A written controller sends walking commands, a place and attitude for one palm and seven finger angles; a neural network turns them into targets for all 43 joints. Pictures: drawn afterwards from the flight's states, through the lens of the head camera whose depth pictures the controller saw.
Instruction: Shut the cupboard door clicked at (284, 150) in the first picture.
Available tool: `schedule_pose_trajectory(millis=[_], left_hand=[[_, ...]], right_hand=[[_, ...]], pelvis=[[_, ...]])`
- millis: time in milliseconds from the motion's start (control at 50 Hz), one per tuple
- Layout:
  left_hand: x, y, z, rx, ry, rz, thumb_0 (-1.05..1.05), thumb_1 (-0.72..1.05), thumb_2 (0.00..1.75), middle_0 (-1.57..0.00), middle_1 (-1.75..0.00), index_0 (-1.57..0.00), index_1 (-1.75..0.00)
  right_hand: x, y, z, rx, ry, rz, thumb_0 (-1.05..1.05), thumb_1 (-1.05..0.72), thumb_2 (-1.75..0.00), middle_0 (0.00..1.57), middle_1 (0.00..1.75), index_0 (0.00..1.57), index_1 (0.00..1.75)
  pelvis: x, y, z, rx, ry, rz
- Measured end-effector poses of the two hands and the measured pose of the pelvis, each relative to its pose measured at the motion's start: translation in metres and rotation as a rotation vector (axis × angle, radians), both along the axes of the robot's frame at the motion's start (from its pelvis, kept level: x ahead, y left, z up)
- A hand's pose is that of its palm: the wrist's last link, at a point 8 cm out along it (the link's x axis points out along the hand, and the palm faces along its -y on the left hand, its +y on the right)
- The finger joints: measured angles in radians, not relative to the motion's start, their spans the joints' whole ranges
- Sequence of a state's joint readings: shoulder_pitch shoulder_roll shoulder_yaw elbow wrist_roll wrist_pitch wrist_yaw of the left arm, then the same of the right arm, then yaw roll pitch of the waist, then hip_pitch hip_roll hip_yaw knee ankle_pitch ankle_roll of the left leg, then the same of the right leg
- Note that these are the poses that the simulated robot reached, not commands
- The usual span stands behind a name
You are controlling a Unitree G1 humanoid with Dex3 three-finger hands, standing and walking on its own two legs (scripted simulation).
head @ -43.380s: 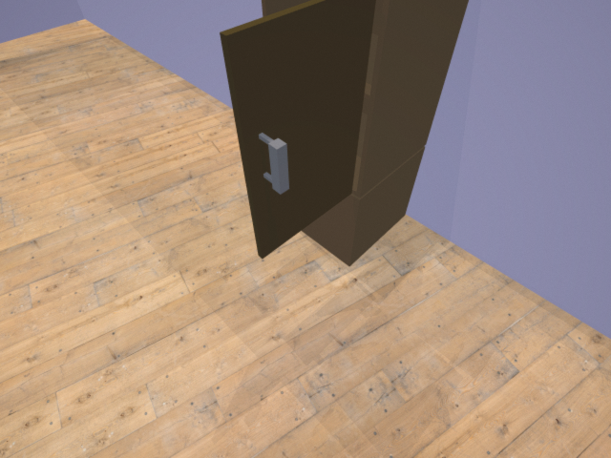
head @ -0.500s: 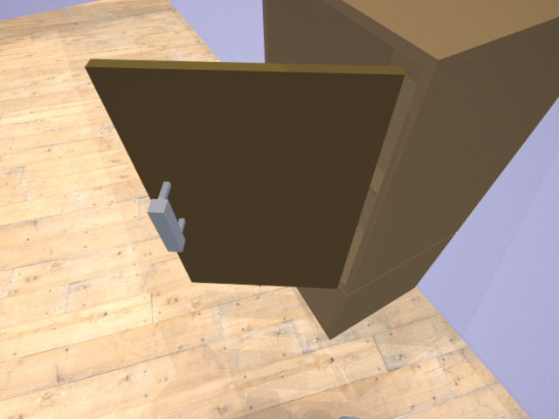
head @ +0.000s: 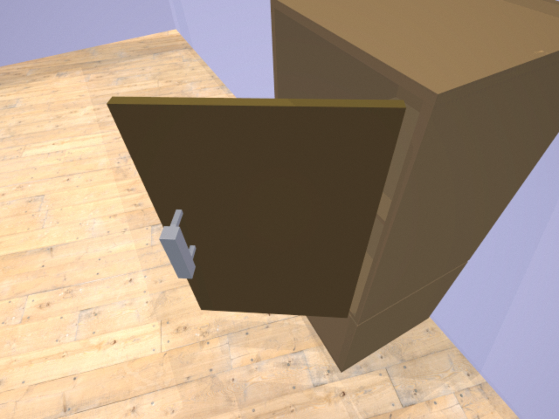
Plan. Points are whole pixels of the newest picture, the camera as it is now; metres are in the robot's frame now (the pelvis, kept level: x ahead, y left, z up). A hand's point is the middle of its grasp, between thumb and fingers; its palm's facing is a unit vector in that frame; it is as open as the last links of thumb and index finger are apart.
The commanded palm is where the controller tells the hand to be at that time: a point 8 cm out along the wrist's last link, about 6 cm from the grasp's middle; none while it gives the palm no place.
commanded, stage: come to a stop and stand still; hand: left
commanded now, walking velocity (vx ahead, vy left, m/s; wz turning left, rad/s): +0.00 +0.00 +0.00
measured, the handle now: (182, 243) +0.40 +0.20 -0.01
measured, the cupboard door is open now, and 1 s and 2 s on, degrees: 58 58 58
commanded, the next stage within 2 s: look again from close up in 0.36 s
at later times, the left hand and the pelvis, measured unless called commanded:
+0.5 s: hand out of the picture +0.04 +0.17 -0.16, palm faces +0.02 -0.97 -0.23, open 7.3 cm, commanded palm none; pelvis +0.01 -0.01 +0.01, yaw +0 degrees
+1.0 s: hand out of the picture +0.00 +0.16 -0.17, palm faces +0.02 -0.98 -0.20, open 7.3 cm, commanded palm none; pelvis +0.00 -0.01 +0.01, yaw +0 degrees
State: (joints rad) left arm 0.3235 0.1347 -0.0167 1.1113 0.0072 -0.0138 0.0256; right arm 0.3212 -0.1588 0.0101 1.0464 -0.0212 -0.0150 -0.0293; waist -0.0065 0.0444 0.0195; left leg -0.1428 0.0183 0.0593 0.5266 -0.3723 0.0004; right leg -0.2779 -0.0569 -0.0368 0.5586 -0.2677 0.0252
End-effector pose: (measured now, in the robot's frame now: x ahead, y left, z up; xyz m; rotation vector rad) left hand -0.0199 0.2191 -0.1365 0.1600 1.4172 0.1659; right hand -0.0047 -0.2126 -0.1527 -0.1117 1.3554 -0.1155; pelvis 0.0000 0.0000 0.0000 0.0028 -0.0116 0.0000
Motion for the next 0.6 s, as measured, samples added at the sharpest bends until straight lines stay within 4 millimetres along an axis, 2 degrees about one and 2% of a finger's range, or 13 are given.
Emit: schedule_pose_trajectory(millis=[160, 360, 600], left_hand=[[0.024, -0.001, 0.003, 0.009, -0.041, -0.007, 0.01, 0.92, 0.90, -0.20, -0.30, -0.20, -0.30], [0.047, 0.000, 0.006, 0.020, -0.085, -0.019, 0.00, 0.92, 0.90, -0.20, -0.30, -0.20, -0.30], [0.047, -0.004, 0.006, 0.017, -0.083, -0.019, 0.00, 0.92, 0.90, -0.20, -0.30, -0.20, -0.30]], right_hand=[[0.012, -0.008, 0.003, -0.011, -0.002, 0.009, 0.01, -0.93, -0.90, 0.20, 0.30, 0.20, 0.30], [0.012, -0.014, 0.006, -0.013, 0.020, 0.013, 0.00, -0.92, -0.90, 0.20, 0.30, 0.19, 0.30], [0.007, -0.017, 0.008, -0.012, 0.041, 0.008, 0.00, -0.91, -0.90, 0.20, 0.30, 0.19, 0.30]], pelvis=[[0.006, -0.004, 0.003, 0.006, -0.006, -0.002], [0.008, -0.010, 0.006, 0.008, -0.004, 0.002], [0.005, -0.015, 0.007, 0.008, -0.006, 0.001]])
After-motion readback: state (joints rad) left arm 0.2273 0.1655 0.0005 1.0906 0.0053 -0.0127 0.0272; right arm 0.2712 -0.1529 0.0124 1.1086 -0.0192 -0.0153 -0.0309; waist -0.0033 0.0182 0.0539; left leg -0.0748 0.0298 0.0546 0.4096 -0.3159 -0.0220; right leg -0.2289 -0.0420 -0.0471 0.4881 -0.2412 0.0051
